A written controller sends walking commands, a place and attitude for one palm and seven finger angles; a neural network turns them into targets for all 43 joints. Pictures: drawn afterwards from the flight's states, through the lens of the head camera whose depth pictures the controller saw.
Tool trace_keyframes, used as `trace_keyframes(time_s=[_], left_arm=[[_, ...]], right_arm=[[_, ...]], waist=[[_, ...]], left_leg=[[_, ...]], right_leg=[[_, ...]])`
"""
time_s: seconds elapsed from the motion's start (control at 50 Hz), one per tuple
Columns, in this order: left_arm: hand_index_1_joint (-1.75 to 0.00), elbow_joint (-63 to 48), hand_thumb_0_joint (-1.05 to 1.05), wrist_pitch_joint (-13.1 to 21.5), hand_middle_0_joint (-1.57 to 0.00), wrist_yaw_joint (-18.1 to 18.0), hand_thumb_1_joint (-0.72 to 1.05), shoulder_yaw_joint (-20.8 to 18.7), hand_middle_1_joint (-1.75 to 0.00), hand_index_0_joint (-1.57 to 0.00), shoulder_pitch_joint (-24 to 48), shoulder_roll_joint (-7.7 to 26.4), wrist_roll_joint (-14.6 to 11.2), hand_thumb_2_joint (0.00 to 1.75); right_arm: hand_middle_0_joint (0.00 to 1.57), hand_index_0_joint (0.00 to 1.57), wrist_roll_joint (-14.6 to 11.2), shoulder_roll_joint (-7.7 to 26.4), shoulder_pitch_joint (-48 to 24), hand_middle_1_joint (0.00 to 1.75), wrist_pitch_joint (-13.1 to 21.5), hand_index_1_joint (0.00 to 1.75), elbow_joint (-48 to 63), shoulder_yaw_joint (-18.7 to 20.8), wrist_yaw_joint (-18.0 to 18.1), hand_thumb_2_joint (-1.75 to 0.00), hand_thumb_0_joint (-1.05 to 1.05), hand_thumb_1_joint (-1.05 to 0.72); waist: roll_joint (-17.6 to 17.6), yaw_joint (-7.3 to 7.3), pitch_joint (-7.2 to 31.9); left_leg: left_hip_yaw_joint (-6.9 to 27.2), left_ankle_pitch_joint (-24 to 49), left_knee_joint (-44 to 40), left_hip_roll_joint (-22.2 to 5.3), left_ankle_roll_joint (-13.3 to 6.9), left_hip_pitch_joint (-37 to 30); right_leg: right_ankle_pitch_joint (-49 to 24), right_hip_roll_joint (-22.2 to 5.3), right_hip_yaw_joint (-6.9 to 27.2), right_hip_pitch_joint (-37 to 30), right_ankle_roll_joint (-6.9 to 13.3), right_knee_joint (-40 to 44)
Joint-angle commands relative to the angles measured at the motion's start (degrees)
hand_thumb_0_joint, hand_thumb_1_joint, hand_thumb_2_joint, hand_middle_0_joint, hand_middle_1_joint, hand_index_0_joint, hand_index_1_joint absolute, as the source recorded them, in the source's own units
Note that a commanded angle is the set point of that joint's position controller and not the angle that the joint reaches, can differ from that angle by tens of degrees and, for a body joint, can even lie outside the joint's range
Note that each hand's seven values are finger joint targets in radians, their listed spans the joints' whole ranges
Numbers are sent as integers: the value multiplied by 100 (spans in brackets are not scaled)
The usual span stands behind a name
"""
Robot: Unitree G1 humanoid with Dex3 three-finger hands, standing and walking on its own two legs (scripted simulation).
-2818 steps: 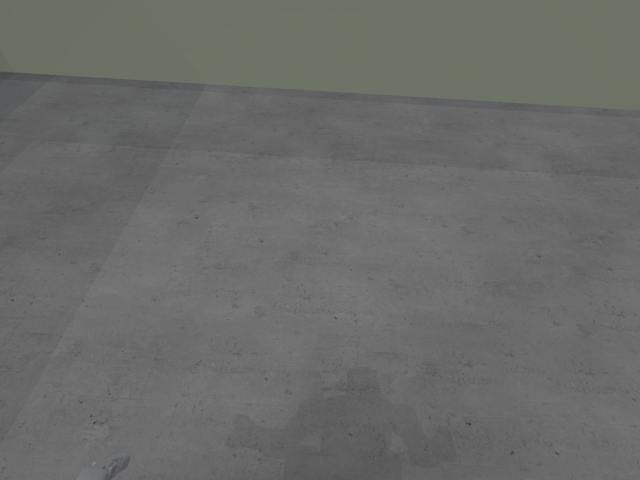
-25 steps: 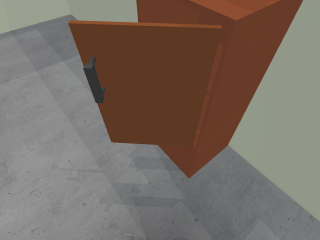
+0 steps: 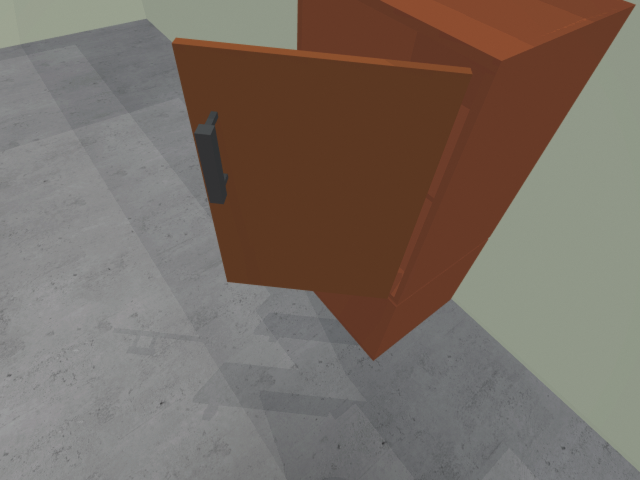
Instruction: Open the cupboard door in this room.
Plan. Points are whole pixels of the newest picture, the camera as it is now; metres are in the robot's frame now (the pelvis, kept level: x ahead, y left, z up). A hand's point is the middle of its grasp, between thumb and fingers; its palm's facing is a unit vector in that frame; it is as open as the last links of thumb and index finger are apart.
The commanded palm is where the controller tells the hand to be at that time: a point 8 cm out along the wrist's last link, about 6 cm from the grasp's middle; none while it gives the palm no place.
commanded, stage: come to a stop and stand still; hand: left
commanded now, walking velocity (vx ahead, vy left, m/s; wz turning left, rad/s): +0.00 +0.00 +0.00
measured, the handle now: (215, 158) +0.56 +0.22 +0.05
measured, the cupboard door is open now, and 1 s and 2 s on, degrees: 47 47 47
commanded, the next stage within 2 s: look again from close up in 0.08 s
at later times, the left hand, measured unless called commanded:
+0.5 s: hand out of the picture +0.02 +0.19 -0.17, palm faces -0.01 -0.97 -0.25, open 7.3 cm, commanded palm none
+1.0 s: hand (182, 401) +0.20 +0.18 +0.01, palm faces +0.23 -0.97 -0.08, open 7.7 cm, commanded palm +0.10 +0.23 -0.05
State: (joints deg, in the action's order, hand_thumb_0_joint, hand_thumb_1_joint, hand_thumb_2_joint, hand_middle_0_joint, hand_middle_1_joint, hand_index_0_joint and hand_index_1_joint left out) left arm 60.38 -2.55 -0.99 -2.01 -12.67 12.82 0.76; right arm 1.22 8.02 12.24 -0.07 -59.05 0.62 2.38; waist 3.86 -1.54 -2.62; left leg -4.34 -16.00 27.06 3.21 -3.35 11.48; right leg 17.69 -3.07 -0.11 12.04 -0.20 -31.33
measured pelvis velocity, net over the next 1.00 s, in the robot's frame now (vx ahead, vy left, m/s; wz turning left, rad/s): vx -0.03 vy -0.03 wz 0.04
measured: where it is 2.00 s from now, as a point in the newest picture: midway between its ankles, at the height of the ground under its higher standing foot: outside the picture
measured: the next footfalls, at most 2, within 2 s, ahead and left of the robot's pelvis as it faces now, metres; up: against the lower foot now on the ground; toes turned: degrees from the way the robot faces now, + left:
none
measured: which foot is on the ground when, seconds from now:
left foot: down 0.00-1.00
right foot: down 0.00-1.00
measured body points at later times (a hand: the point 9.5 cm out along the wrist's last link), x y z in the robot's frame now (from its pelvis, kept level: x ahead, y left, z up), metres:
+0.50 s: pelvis -0.01 +0.00 +0.00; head +0.00 -0.01 +0.45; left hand +0.02 +0.24 -0.15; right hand +0.02 -0.23 -0.16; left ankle -0.02 +0.08 -0.74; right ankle -0.03 -0.13 -0.74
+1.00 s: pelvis -0.03 -0.03 -0.01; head -0.03 -0.03 +0.44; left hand +0.18 +0.23 +0.01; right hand +0.11 -0.28 -0.11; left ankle -0.02 +0.08 -0.74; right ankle -0.03 -0.13 -0.74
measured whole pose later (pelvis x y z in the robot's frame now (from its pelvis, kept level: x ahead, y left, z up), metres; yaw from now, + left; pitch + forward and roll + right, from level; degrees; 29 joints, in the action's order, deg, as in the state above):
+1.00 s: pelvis -0.03 -0.03 -0.01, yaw +2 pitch +3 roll +0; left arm 11.6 14.9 1.2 -8.1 -17.5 10.9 -10.7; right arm -1.0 13.3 14.0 13.9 -44.8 1.3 3.7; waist -0.5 1.8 4.4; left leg -1.2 -17.7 36.9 0.7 -0.7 22.7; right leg 20.7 -0.8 -3.2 20.8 1.2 -38.0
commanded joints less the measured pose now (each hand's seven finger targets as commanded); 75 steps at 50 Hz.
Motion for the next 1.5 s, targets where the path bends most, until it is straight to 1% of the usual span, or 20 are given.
trace_keyframes(time_s=[0.0, 0.1, 0.16, 0.22, 0.32, 0.4, 0.74, 0.76, 0.78, 0.8, 0.82, 0.84, 0.86, 0.9, 0.98, 1.08, 1.16, 1.24, 1.34, 1.48], left_arm=[[-30, -134, 0, 272, -20, -63, 90, -12, -30, -20, -269, 480, -19, 90], [-30, -54, 0, 297, -20, -72, 90, 67, -30, -20, -213, 303, -25, 90], [-30, 70, 0, 435, -20, -328, 90, 139, -30, -20, -694, 283, 97, 90], [-30, -229, 0, 450, -20, -225, 90, 133, -30, -20, -437, 413, 41, 90], [-30, -213, 0, 421, -20, -183, 90, 160, -30, -20, -471, 340, 12, 90], [-30, -221, 0, 379, -20, -154, 90, 191, -30, -20, -416, 363, -10, 90], [-30, -89, 0, 410, -20, -110, 90, 180, -30, -20, -455, 528, -16, 90], [-30, 90, 0, 493, -20, -336, 90, 163, -30, -20, -963, 392, 54, 90], [-32, -8626, 0, 1710, -20, -323, 88, -1158, -32, -20, 3275, 2118, -1064, 89], [-33, -7182, 0, 1432, -20, -457, 85, -977, -33, -20, 585, 1680, -598, 88], [-34, -6732, 0, 1183, -21, -725, 83, -757, -34, -21, 362, 1254, -780, 87], [-36, -5340, 0, 664, -21, -603, 81, 65, -36, -21, -1368, -353, -928, 86], [-37, -6492, 0, 902, -21, -463, 78, -330, -37, -21, -154, 124, -1166, 85], [-40, -5842, 0, 1552, -21, -150, 74, -904, -40, -21, -383, 507, -1109, 83], [-47, -4298, 0, 2942, -22, 1156, 64, -1105, -47, -22, -2294, 16, -1474, 79], [-54, -4864, 0, 3580, -23, 2814, 53, -1624, -54, -23, -1691, 857, -1844, 74], [-60, -6653, 0, 3588, -23, 2654, 43, -2017, -60, -23, -65, 1227, -2293, 70], [-66, -7840, 0, 3993, -24, 2242, 34, -1636, -66, -24, 784, 1227, -2094, 66], [-74, -6691, 0, 3252, -25, 2616, 22, -1213, -74, -25, 768, 1308, -1907, 61], [-84, -6245, 0, 1688, -26, 2607, 6, -2456, -84, -26, -42, 1838, -2413, 54]], right_arm=[[20, 20, -105, 779, 259, 30, 71, 30, 144, 165, -22, -90, 0, -90], [20, 20, -65, 842, 338, 30, 92, 30, -77, 132, -56, -90, 0, -90], [20, 20, -107, 999, 81, 30, 185, 30, 251, 83, -103, -90, 0, -90], [20, 20, 15, 835, 454, 30, 232, 30, 330, 24, -129, -90, 0, -90], [20, 20, -24, 875, 515, 30, 236, 30, 408, 21, -66, -90, 0, -90], [20, 20, -45, 945, 447, 30, 207, 30, 340, 11, -87, -90, 0, -90], [20, 20, -62, 905, 347, 30, 226, 30, -132, -22, -92, -90, 0, -90], [20, 20, -120, 937, 2, 30, 221, 30, 220, -5, -124, -90, 0, -90], [20, 20, -393, 1815, 267, 30, 1028, 30, 2088, 237, 115, -90, 0, -90], [20, 20, -331, 1246, -245, 30, 1534, 30, 1823, 21, 324, -90, 0, -90], [20, 20, -389, 1213, -293, 30, 1660, 30, 1428, 89, 364, -90, 0, -90], [20, 20, -442, 950, -105, 30, 1625, 30, 1382, 104, 297, -90, 0, -90], [20, 20, -444, 1245, -255, 30, 1675, 30, 1922, 144, 255, -90, 0, -90], [20, 20, -267, 1339, -232, 30, 1745, 30, 2083, 283, 264, -90, 0, -90], [20, 20, -165, 1281, -476, 30, 1716, 30, 2668, 432, -11, -90, 0, -90], [20, 20, -332, 1431, -645, 30, 1763, 30, 3574, 488, -177, -90, 0, -90], [20, 20, -309, 1319, -389, 30, 1773, 30, 3790, 414, -1, -90, 0, -90], [20, 20, -234, 1307, -93, 30, 1818, 30, 3464, 328, 170, -90, 0, -90], [20, 20, -367, 1465, -109, 30, 1824, 30, 3261, 170, 312, -90, 0, -90], [20, 20, -411, 1333, -267, 30, 1615, 30, 3725, 95, 338, -90, 0, -90]], waist=[[-115, 148, 297], [57, 189, 263], [-611, 98, 16], [-1370, 157, 332], [-554, 171, 283], [-209, 168, -109], [-389, 145, 78], [145, -20, -85], [-969, 631, 2918], [-1974, 32, 2642], [-1942, 209, 2143], [-1322, 334, 1164], [-1060, 361, 436], [-260, 435, 117], [1161, -174, 479], [-95, -241, 1753], [-791, 38, 2190], [-1061, 409, 2163], [-1055, 590, 1387], [-407, -146, 2306]], left_leg=[[703, 1216, -509, -795, 213, -251], [779, 1209, -746, -874, 176, -463], [615, 2447, 168, -1033, 266, -211], [882, 1950, -214, -991, 138, 64], [871, 2241, -164, -974, 3, -92], [845, 1018, -506, -904, 14, 73], [610, 946, -608, -888, 81, -195], [481, 1531, 521, -1018, 257, 180], [559, 2191, -148, -312, 184, -1183], [438, 3064, -178, -537, 162, -1707], [403, 2457, -140, -532, 378, -1102], [466, 1870, -214, -581, 314, -604], [628, 1295, -136, -497, 302, -6], [562, 636, 341, -353, 256, 680], [395, 315, 1488, -189, 346, 2221], [145, 231, 2501, -15, 315, 2892], [288, -165, 2875, -146, 209, 2821], [520, -82, 3072, -366, 107, 2578], [686, -614, 2829, -401, 99, 2858], [596, 63, 2265, -296, 155, 2595]], right_leg=[[-1494, -615, 713, -218, 305, 1076], [-1104, -361, 516, -121, 175, 1121], [-2035, -447, 481, 29, 107, 812], [-749, -246, 297, -94, 332, 450], [-1083, -146, 252, -112, 285, 391], [-655, -182, 375, 101, 241, 580], [-1123, -271, 561, -42, 258, 856], [-3061, -565, 742, -29, 104, 885], [-2714, 28, 164, -445, 246, 305], [-1628, 270, 75, -195, 329, 70], [-932, 260, -226, 96, 265, 142], [-690, 243, -380, 554, 172, 232], [-805, 204, -418, 659, 160, 308], [-321, 278, -519, 1358, 136, 238], [-261, 343, -408, 2030, 131, -891], [-679, 106, 300, 1830, 122, -1569], [544, 134, 664, 2259, 29, -1416], [458, 347, 480, 2759, 157, -1696], [1018, 430, 280, 3044, 148, -1472], [540, 272, 223, 1615, 25, -1097]])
